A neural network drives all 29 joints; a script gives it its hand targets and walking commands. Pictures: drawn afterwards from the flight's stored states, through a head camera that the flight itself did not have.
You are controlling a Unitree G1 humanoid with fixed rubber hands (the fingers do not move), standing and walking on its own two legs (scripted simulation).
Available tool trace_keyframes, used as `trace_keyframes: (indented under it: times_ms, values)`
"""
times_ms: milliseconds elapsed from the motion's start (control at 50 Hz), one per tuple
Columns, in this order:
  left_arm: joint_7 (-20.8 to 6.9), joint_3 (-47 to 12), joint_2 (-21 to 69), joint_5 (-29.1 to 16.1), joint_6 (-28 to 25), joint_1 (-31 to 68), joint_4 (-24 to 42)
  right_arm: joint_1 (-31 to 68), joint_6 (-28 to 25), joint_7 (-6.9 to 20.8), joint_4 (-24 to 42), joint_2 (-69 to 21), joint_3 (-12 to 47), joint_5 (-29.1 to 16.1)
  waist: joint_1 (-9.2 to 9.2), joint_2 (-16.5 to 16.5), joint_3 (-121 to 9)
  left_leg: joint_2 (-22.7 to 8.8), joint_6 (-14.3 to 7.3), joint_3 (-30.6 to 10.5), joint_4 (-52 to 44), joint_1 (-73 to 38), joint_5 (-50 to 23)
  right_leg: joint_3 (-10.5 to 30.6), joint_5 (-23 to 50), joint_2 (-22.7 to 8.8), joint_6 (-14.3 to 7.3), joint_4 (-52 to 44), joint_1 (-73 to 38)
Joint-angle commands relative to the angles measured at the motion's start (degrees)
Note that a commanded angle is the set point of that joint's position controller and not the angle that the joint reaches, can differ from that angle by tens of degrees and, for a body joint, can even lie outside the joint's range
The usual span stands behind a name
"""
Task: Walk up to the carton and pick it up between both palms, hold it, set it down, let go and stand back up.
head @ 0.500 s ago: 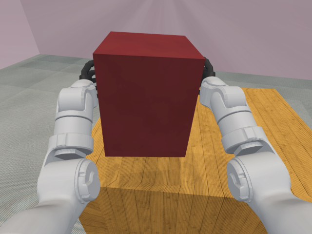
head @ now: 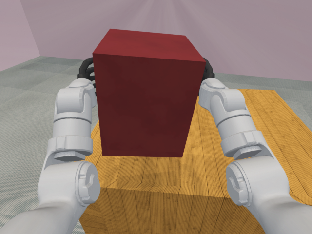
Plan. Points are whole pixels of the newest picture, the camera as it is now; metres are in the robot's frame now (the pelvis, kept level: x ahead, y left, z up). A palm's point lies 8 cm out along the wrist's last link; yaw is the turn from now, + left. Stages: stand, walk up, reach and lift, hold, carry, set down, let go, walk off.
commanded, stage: hold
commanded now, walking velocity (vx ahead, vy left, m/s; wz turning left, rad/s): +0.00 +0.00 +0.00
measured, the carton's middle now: (145, 92) +0.39 +0.02 +0.25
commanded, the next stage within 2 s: none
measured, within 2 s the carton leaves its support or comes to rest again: neither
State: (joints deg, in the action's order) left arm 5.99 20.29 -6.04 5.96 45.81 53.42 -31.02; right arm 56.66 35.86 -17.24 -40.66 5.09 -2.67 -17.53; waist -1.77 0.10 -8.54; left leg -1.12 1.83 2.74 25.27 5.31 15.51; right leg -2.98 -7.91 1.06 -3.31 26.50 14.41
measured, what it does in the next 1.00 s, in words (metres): stands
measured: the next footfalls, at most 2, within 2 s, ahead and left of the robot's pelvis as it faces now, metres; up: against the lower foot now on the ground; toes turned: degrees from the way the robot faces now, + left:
none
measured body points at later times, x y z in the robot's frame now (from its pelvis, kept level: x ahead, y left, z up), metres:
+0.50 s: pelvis +0.00 +0.00 +0.00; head -0.09 -0.01 +0.44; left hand +0.39 +0.17 +0.28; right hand +0.39 -0.13 +0.27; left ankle -0.02 +0.14 -0.74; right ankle +0.08 -0.08 -0.74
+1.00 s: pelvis +0.00 +0.00 +0.00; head -0.09 -0.01 +0.44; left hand +0.39 +0.16 +0.29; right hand +0.39 -0.13 +0.28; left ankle -0.02 +0.14 -0.74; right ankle +0.08 -0.08 -0.74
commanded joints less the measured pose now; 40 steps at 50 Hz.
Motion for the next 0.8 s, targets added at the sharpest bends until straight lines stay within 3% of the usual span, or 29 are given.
trace_keyframes:
  times_ms: [0,20,60,100,120,140,200,220,260,280,300,320,340,360,380,400,420,460,500,540,560,600,620,640,660,700,720,760,780]
  values:
    - [-6.4,-19.0,37.5,-6.9,-6.2,56.8,6.1,62.3,-2.2,8.2,17.5,-43.3,14.3,-8.4,-1.53,0.5,-22.5,4.3,-0.7,-6.0,-5.5,17.9,-3.0,7.7,7.0,-0.8,5.9,-9.4,-26.2]
    - [-7.1,-17.1,36.3,-5.5,-5.6,53.5,4.7,57.3,-1.4,8.1,13.4,-41.9,12.9,-7.0,-2.14,0.9,-20.7,4.2,-0.8,-6.0,-6.1,18.4,-2.4,8.3,4.8,-1.5,6.2,-10.1,-26.5]
    - [-7.9,-16.1,35.8,-4.5,-5.1,52.2,2.4,56.6,-1.2,8.0,12.1,-40.7,11.7,-7.0,-2.70,-0.1,-19.7,4.3,-0.7,-5.5,-6.7,18.4,0.4,8.8,0.1,-1.9,5.9,-10.9,-25.8]
    - [-8.6,-9.1,31.2,-1.6,-5.9,53.4,0.8,51.7,-0.2,8.8,3.2,-41.3,9.8,-6.1,-0.97,2.1,-14.5,4.2,-1.3,-5.1,-7.3,19.6,1.0,9.2,-3.2,-2.7,6.2,-11.8,-24.7]
    - [-8.7,-11.5,31.6,-2.0,-6.1,52.7,1.5,51.1,-0.6,9.1,2.1,-40.2,9.3,-5.9,-1.36,0.7,-14.8,3.7,-0.8,-5.4,-7.6,19.2,-0.2,7.4,-1.1,-1.2,5.3,-10.5,-24.4]
    - [-9.0,-11.6,31.9,-2.1,-5.3,53.1,4.2,50.8,-0.8,8.8,3.6,-40.6,9.0,-6.4,-1.70,-0.7,-17.0,4.3,-0.5,-5.0,-7.5,19.3,-1.8,7.3,2.6,-0.9,5.4,-9.9,-27.0]
    - [-8.4,-14.7,33.2,-6.4,-7.1,61.5,11.4,56.6,-1.6,9.0,8.7,-44.4,12.2,-9.5,-0.99,-0.8,-24.3,4.8,-0.2,-4.9,-6.2,17.8,-5.3,7.5,6.5,-0.7,6.3,-8.7,-28.3]
    - [-8.0,-15.8,34.2,-8.1,-7.9,62.3,12.6,57.8,-1.9,8.8,11.5,-44.8,13.1,-10.3,-1.77,-0.1,-26.6,4.9,-0.2,-5.5,-6.1,17.8,-6.0,7.8,9.0,-0.8,6.1,-8.7,-29.5]
    - [-6.6,-23.7,38.3,-13.3,-9.2,66.2,20.5,63.3,-3.4,8.7,21.5,-47.9,16.8,-13.2,-2.04,-2.9,-35.9,4.9,0.0,-6.4,-3.4,16.1,-13.9,7.4,19.0,0.6,5.6,-5.9,-31.9]
    - [-6.1,-24.5,39.7,-13.9,-9.2,66.3,19.0,64.5,-3.6,8.5,21.3,-47.5,16.4,-12.5,-2.70,-3.3,-36.7,4.9,0.5,-6.4,-3.4,15.7,-13.8,7.0,18.7,0.9,5.7,-6.0,-31.3]
    - [-5.9,-24.7,38.9,-14.0,-9.1,64.6,20.1,64.8,-3.6,8.3,24.4,-47.5,17.8,-13.1,-2.32,-2.2,-37.4,5.3,0.2,-5.9,-2.6,15.0,-14.6,7.8,20.3,0.5,6.2,-6.5,-31.4]
    - [-5.3,-29.0,41.1,-15.9,-9.7,69.1,24.3,67.7,-4.1,8.4,28.6,-49.8,19.5,-13.6,-2.15,-3.6,-44.5,5.0,0.8,-6.2,-1.8,14.8,-16.4,7.4,21.9,0.9,6.1,-5.1,-33.7]
    - [-4.8,-27.8,41.8,-16.3,-9.4,65.4,23.2,68.4,-4.1,8.5,31.5,-48.6,19.7,-14.4,-1.90,-2.2,-42.0,4.8,0.5,-6.9,-1.5,15.1,-17.0,7.5,23.3,0.8,6.1,-5.1,-33.1]
    - [-5.2,-28.5,42.3,-14.5,-9.0,65.8,18.1,68.2,-3.7,8.0,27.7,-47.5,18.1,-12.6,-3.77,-3.0,-37.0,5.0,0.5,-6.6,-1.9,16.0,-13.5,7.1,19.6,1.1,5.9,-5.6,-30.7]
    - [-5.2,-27.0,41.3,-14.0,-8.8,63.0,15.5,69.9,-3.9,7.9,31.2,-48.1,19.7,-12.7,-1.77,-0.5,-38.2,5.3,-0.2,-6.4,-1.7,15.5,-12.0,8.2,18.0,0.1,6.2,-6.7,-31.0]
    - [-5.5,-26.5,40.7,-14.0,-8.0,63.0,13.7,67.7,-3.2,7.5,27.5,-46.7,17.2,-11.2,-3.63,-1.5,-34.5,5.1,0.3,-5.9,-2.9,16.7,-9.7,7.1,15.8,0.1,6.1,-7.1,-29.0]
    - [-5.9,-24.4,40.0,-10.6,-6.8,57.8,9.1,63.5,-2.4,7.5,22.9,-45.0,16.5,-10.0,-2.84,-1.3,-29.9,4.6,-0.3,-6.3,-3.2,16.2,-8.3,7.7,13.9,0.3,5.7,-7.8,-28.2]
    - [-6.9,-19.0,38.2,-7.1,-5.5,53.3,4.5,64.1,-2.5,7.5,21.1,-42.6,14.3,-7.9,-1.98,0.5,-23.7,4.5,-0.9,-5.9,-5.4,16.8,-3.6,8.2,7.6,-1.5,6.2,-10.1,-26.0]
    - [-8.1,-14.5,35.9,-3.5,-4.6,51.8,-0.4,56.3,-0.9,8.0,9.6,-41.0,10.3,-5.4,-2.95,0.7,-14.8,3.7,-1.4,-6.1,-7.5,18.3,1.8,7.3,-0.5,-1.4,5.2,-10.9,-23.7]
    - [-8.9,-13.1,33.8,-1.9,-4.2,52.2,1.2,54.3,-0.5,8.3,7.2,-39.9,8.8,-5.3,-2.57,-0.3,-15.0,3.9,-0.8,-5.2,-7.4,18.1,1.4,8.0,-4.7,-1.8,5.4,-12.1,-23.9]
    - [-9.0,-9.8,31.7,-1.2,-4.7,52.7,-2.1,54.2,-0.4,8.7,4.3,-39.7,8.3,-4.9,-1.29,2.0,-13.0,4.3,-1.3,-5.0,-7.3,19.5,3.8,9.0,-8.9,-2.3,5.5,-12.7,-22.5]
    - [-8.8,-11.4,33.2,-3.5,-5.8,54.3,4.5,53.9,-0.9,9.0,6.1,-41.7,9.8,-6.8,-0.74,1.2,-18.0,3.9,-1.0,-5.1,-7.3,17.2,-1.7,7.1,-1.5,-0.8,5.5,-10.6,-24.8]
    - [-8.7,-13.1,33.3,-5.8,-6.7,60.1,8.5,55.5,-1.3,9.5,7.1,-43.2,9.9,-7.2,-1.50,-0.4,-21.0,4.0,-0.7,-5.2,-6.9,17.7,-2.8,6.9,1.6,-0.8,5.5,-9.7,-25.1]
    - [-7.8,-13.9,34.4,-7.1,-7.4,62.1,8.8,61.4,-2.4,9.7,10.8,-44.4,11.8,-9.5,0.09,-0.2,-24.5,4.0,-0.9,-5.4,-6.6,17.8,-3.7,7.1,0.8,-0.3,5.5,-9.4,-25.0]
    - [-7.4,-16.8,35.7,-8.3,-7.5,63.3,11.5,61.9,-2.7,9.5,14.5,-45.0,12.2,-10.2,-0.99,-2.1,-27.9,4.6,-0.5,-5.5,-5.8,17.7,-6.2,7.4,7.1,-0.2,5.5,-8.3,-27.3]
    - [-6.2,-20.6,37.4,-12.1,-8.9,65.5,17.2,64.7,-3.4,9.3,19.8,-48.3,16.7,-12.8,0.09,-1.1,-36.0,4.7,-0.1,-5.4,-3.6,16.2,-12.2,7.9,16.2,0.3,6.1,-6.6,-30.8]
    - [-5.9,-23.8,38.7,-13.7,-9.1,64.1,20.7,61.6,-2.9,8.7,21.1,-49.1,18.6,-13.6,-1.24,-1.7,-38.9,4.9,0.2,-6.0,-2.4,14.8,-16.4,8.0,23.6,0.6,6.1,-5.5,-33.7]
    - [-5.6,-28.4,41.6,-15.6,-9.2,65.4,23.9,65.7,-3.6,8.0,29.1,-48.7,20.5,-15.6,-2.64,-4.4,-42.8,5.3,0.7,-6.6,-1.1,13.4,-19.9,7.8,28.6,1.1,6.1,-4.2,-34.7]
    - [-5.2,-28.4,41.5,-14.7,-8.5,63.9,25.0,63.7,-3.0,8.1,28.1,-48.3,21.0,-15.7,-2.60,-4.4,-42.1,5.0,1.1,-6.5,-1.5,12.8,-19.8,6.6,27.5,1.9,6.3,-4.1,-33.5]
